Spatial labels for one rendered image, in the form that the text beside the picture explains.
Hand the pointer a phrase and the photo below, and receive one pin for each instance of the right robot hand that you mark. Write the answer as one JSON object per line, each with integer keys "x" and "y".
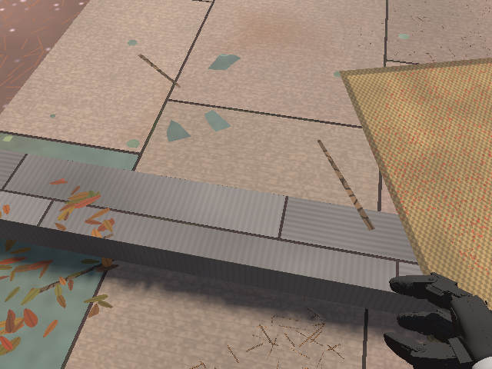
{"x": 467, "y": 330}

